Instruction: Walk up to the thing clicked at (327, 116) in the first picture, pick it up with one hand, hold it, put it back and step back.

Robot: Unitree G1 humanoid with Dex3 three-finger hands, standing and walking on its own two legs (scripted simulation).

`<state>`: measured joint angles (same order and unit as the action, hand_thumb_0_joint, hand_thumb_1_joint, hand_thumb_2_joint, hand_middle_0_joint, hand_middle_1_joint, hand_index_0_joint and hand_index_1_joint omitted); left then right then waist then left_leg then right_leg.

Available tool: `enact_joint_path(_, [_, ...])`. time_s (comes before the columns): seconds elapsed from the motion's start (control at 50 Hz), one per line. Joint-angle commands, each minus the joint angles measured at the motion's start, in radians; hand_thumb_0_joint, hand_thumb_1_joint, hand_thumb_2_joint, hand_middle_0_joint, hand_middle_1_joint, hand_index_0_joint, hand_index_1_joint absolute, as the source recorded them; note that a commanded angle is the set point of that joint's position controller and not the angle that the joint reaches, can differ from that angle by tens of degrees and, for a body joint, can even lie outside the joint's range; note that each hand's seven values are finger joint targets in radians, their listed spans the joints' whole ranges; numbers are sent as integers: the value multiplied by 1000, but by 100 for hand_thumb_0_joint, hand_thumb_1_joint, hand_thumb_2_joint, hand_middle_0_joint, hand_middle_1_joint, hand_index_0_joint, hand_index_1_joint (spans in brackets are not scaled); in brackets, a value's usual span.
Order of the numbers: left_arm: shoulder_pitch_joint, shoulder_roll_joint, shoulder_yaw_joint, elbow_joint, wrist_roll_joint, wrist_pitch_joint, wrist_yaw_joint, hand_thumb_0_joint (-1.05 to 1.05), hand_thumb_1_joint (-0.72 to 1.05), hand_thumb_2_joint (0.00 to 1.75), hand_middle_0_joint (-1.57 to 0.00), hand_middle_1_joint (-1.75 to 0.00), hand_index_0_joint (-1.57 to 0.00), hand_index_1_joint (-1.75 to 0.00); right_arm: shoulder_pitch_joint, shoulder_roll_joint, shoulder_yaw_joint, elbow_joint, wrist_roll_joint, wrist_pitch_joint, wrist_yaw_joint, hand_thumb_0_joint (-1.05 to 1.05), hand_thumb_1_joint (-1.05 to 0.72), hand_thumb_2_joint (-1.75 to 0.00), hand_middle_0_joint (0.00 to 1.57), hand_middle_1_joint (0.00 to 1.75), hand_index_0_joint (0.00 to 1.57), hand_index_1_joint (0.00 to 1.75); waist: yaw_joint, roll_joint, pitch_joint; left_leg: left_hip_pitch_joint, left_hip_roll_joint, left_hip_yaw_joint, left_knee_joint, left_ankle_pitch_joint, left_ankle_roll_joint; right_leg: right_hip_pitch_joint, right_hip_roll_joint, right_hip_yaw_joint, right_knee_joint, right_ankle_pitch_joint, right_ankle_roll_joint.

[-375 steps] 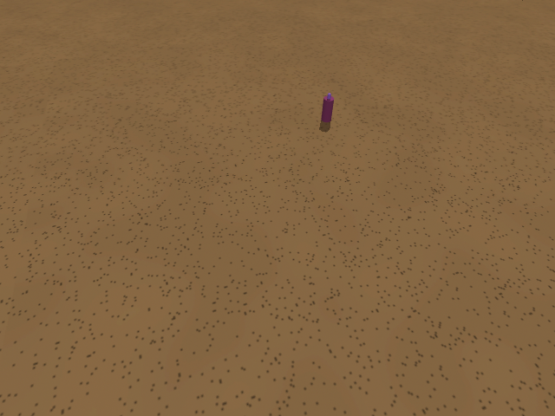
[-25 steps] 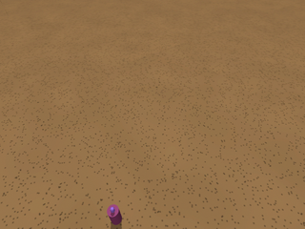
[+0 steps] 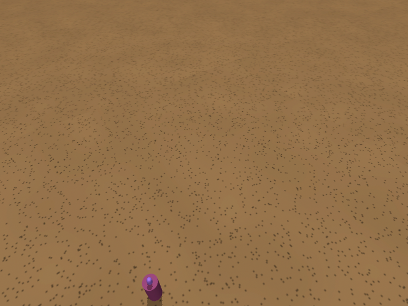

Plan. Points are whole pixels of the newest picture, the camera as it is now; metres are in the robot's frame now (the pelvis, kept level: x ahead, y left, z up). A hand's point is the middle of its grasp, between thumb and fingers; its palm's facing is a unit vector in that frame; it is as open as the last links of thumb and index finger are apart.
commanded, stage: stand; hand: left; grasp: from the side
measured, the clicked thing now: (152, 286) +0.39 +0.23 -0.69
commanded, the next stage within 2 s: go down in 0.96 s
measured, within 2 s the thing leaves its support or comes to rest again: neither
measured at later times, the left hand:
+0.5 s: hand out of the picture +0.08 +0.25 -0.16, palm faces -0.03 -0.94 -0.35, open 7.4 cm
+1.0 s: hand out of the picture +0.08 +0.25 -0.16, palm faces -0.03 -0.94 -0.35, open 7.4 cm
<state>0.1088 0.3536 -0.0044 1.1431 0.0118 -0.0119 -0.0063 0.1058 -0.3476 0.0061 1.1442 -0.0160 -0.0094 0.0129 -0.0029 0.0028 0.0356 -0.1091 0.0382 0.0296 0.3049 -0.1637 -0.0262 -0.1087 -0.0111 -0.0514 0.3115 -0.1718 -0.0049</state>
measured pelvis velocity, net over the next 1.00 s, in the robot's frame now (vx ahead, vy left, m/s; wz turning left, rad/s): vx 0.01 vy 0.00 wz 0.00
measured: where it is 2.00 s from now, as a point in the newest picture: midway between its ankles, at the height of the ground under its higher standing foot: outside the picture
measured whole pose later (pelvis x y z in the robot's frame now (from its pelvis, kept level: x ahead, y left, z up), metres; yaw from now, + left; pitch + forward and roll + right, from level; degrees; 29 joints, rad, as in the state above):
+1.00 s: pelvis +0.01 +0.00 +0.00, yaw +0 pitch -1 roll +0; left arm 0.11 0.35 0.00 1.14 0.01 -0.01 0.00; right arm 0.11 -0.35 0.01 1.13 -0.02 -0.01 0.01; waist 0.00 0.00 0.04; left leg -0.09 0.04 0.03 0.30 -0.18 -0.03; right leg -0.09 -0.01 -0.05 0.30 -0.18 -0.01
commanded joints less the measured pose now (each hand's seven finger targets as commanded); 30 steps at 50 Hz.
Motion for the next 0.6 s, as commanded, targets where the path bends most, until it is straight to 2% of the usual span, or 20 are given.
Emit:
enact_joint_path(0.0, [-39,218,42,-56,-7,-21,14,0,90,90,-20,-30,-20,-30,-33,-208,-38,-52,5,-18,-17,0,-90,-90,20,30,20,30,0,-5,-46,3,105,-88,-46,97,30,-1,-129,111,-60,93,-11])
enact_joint_path(0.2, [-40,210,42,-61,-4,-19,13,0,90,90,-20,-30,-20,-30,-39,-215,-37,-58,6,-21,-20,0,-90,-90,20,30,20,30,3,15,-70,24,113,-85,-39,132,31,15,-135,113,-50,141,-16])
enact_joint_path(0.38, [-40,210,41,-59,-6,-19,13,0,90,90,-20,-30,-20,-30,-41,-216,-37,-60,6,-20,-20,0,-90,-90,20,30,20,30,4,7,-64,23,111,-84,-37,128,30,13,-133,110,-52,132,-14])
enact_joint_path(0.58, [-35,213,42,-60,-5,-20,16,0,90,90,-20,-30,-20,-30,-35,-214,-37,-61,6,-19,-22,0,-90,-90,20,30,20,30,4,4,-79,43,115,-81,-31,176,31,24,-133,107,-43,190,-15])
